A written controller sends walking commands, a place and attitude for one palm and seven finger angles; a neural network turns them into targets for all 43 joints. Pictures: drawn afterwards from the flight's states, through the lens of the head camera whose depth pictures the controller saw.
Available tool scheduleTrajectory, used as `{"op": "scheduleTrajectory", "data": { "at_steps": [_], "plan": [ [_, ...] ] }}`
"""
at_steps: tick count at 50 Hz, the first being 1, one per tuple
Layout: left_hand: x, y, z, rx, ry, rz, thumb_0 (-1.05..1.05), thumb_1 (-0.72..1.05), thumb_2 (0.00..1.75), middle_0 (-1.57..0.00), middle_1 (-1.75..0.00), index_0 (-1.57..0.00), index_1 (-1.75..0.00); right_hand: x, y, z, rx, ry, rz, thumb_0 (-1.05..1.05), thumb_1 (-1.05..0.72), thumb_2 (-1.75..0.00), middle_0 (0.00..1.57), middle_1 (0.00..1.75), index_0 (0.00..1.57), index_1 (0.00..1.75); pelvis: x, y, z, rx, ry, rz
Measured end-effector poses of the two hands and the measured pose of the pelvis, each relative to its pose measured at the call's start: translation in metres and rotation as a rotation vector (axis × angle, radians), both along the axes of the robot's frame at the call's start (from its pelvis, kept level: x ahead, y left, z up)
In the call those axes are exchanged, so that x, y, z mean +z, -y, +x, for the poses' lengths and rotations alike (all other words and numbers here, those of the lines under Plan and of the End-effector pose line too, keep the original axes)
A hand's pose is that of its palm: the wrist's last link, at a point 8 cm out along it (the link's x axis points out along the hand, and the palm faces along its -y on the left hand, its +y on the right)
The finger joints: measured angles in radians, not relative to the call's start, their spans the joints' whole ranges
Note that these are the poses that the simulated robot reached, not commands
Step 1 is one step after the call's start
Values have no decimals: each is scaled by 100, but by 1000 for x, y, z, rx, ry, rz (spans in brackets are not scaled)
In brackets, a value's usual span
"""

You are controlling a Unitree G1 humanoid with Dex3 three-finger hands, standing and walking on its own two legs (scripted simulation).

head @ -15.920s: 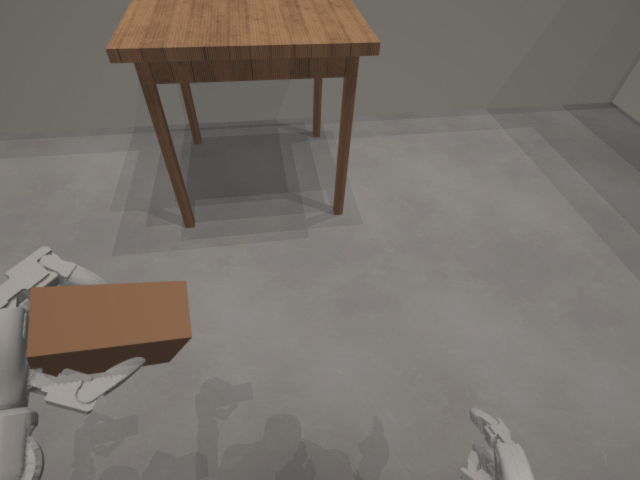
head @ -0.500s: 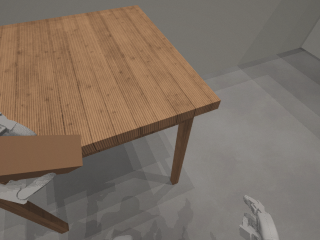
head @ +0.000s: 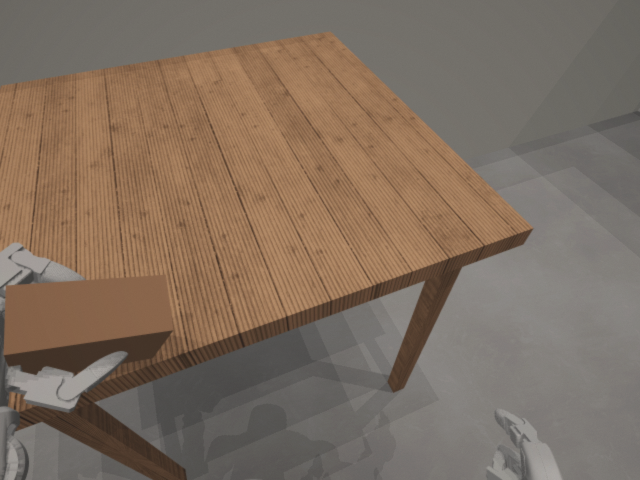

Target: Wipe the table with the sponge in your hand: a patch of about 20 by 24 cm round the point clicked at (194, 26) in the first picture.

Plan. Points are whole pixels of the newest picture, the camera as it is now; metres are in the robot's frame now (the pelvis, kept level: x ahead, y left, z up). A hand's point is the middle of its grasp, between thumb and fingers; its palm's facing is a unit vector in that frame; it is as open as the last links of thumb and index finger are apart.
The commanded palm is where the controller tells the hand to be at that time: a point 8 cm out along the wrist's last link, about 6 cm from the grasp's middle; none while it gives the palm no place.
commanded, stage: shuffle to correct the standing spot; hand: left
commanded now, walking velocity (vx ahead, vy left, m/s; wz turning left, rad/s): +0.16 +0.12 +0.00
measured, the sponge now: (115, 325) +0.23 +0.22 +0.14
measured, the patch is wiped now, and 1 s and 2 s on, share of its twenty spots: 0.00 0.00 0.00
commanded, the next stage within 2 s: come to a stop and stand still in 0.22 s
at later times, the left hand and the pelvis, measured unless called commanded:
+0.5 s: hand (8, 275) +0.27 +0.34 +0.15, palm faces +0.42 -0.84 -0.33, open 9.9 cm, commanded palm +0.21 +0.37 +0.19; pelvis +0.04 +0.10 +0.00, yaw -1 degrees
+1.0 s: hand (25, 280) +0.27 +0.32 +0.15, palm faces +0.40 -0.85 -0.35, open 9.9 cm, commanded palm +0.22 +0.36 +0.19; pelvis +0.05 +0.08 +0.02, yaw -1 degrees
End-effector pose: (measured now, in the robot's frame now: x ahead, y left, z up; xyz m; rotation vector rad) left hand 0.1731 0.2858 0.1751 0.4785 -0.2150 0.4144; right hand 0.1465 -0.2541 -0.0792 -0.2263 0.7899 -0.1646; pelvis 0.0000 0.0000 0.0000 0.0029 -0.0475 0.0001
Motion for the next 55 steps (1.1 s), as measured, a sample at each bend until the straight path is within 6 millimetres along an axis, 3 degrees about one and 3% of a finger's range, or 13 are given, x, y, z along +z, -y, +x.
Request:
{"op": "scheduleTrajectory", "data": {
  "at_steps": [5,14,17,22,26,29,33,36,38,44,48,51,55],
  "plan": [
    [-5,-16,13,-68,12,-14,-1,-49,102,-77,-136,-77,-134,7,-36,6,-24,48,2,2,-91,-90,20,30,20,30,-3,-24,-3,-15,7,18],
    [54,-35,15,-94,118,159,-1,-49,102,-77,-136,-77,-134,0,-96,26,37,84,115,2,-90,-90,20,30,21,30,5,-52,13,-9,-35,-11],
    [47,-54,20,-51,78,118,-1,-49,102,-77,-136,-77,-134,-2,-104,29,26,37,129,2,-90,-90,20,30,21,30,10,-63,24,-27,-45,1],
    [6,-87,43,21,5,-27,-1,-49,102,-77,-135,-77,-134,1,-110,38,40,-6,56,2,-90,-90,20,30,21,30,10,-83,40,-19,-27,-4],
    [-17,-92,64,-23,-22,-109,-1,-49,102,-77,-135,-77,-134,6,-117,52,7,10,12,2,-90,-90,20,30,21,30,4,-97,45,-33,-1,4],
    [-11,-85,75,-88,-18,-102,-1,-49,102,-77,-135,-77,-134,20,-127,62,16,48,9,2,-91,-90,20,30,21,30,8,-98,46,-29,-11,10],
    [26,-76,77,-167,53,17,-1,-49,102,-77,-135,-77,-134,30,-138,75,45,99,42,2,-90,-90,20,30,21,30,14,-96,47,-36,-36,1],
    [48,-72,73,-184,73,99,-1,-49,102,-77,-135,-77,-134,29,-140,81,46,110,78,2,-90,-90,20,30,21,30,17,-94,50,-36,-47,-23],
    [51,-73,70,-167,46,116,-1,-49,102,-77,-135,-77,-134,27,-138,83,37,107,99,1,-90,-90,20,30,21,30,18,-93,52,-37,-56,-29],
    [13,-82,57,-26,-129,-3,-1,-49,102,-77,-135,-77,-134,19,-120,78,1,78,93,1,-90,-90,20,30,21,30,20,-87,57,-39,-54,-21],
    [-9,-78,53,27,-163,-105,-1,-49,102,-77,-135,-77,-134,18,-105,72,1,53,45,2,-90,-90,20,30,21,30,19,-81,55,-26,-36,-20],
    [-8,-68,56,11,-121,-138,-1,-49,102,-77,-135,-77,-134,21,-97,69,3,48,15,2,-90,-90,20,30,21,30,19,-77,52,-17,-24,-21],
    [11,-59,61,-45,-41,-103,-1,-49,102,-76,-135,-77,-134,26,-91,67,-10,67,4,2,-90,-90,20,30,21,30,19,-75,49,-15,-18,-22]
  ]
}}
